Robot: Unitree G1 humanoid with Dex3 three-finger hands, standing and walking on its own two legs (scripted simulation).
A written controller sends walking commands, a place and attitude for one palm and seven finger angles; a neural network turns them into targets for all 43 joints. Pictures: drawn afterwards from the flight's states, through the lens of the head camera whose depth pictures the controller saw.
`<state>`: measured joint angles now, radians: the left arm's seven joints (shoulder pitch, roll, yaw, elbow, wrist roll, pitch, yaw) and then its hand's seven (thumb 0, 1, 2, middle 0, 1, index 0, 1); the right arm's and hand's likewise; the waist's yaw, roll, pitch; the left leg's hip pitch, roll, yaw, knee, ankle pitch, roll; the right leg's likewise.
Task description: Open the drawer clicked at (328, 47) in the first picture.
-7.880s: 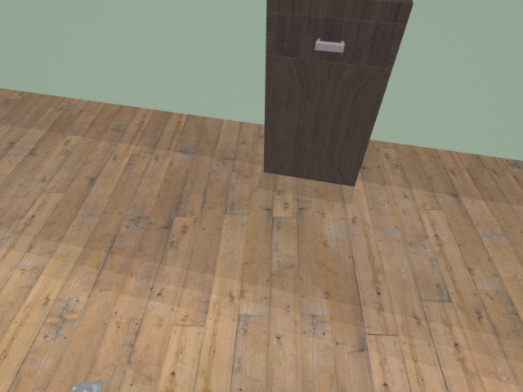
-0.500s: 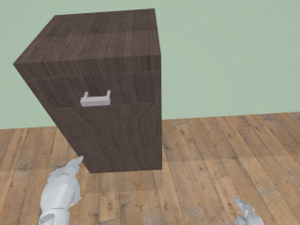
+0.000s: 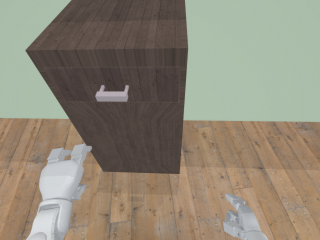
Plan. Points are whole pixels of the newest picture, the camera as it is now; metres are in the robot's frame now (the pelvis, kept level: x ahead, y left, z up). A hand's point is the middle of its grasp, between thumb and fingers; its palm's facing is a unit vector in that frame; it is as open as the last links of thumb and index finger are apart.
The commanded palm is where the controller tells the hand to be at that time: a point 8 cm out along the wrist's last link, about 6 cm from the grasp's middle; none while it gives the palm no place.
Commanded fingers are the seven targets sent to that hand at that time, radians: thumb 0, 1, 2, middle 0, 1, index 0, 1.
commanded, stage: raise the hand with hooked fingers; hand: left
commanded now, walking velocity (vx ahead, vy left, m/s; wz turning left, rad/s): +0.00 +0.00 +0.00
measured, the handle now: (113, 92) +0.57 +0.24 +0.01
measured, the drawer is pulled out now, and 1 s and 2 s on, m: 0.00 0.00 0.00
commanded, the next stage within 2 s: move the hooked fingers above the handle in 1.16 s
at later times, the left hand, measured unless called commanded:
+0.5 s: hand (68, 147) +0.29 +0.26 +0.09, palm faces +0.08 -0.08 -0.99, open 13.3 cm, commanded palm +0.27 +0.26 +0.14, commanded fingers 0.00 -0.50 0.30 -0.30 -1.20 -0.30 -1.20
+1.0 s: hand (67, 131) +0.31 +0.26 +0.12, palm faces +0.01 -0.08 -1.00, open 13.8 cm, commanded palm +0.29 +0.26 +0.18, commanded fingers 0.00 -0.50 0.30 -0.30 -1.20 -0.30 -1.20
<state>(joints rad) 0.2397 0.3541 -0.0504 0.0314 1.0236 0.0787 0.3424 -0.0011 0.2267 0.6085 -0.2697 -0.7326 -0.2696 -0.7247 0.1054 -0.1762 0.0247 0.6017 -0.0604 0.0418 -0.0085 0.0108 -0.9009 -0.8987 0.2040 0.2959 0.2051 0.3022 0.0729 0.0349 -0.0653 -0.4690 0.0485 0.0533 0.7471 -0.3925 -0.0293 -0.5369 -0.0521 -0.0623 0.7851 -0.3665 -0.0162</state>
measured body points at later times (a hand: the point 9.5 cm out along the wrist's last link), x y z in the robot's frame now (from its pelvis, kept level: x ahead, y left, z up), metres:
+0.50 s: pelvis +0.01 +0.03 +0.02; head +0.03 +0.00 +0.47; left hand +0.28 +0.26 +0.14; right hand +0.22 -0.19 -0.08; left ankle -0.01 +0.14 -0.71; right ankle +0.02 -0.11 -0.71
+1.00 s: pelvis +0.01 +0.02 +0.03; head +0.03 -0.02 +0.48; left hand +0.31 +0.26 +0.17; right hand +0.19 -0.21 -0.08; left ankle -0.01 +0.14 -0.71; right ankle +0.02 -0.11 -0.71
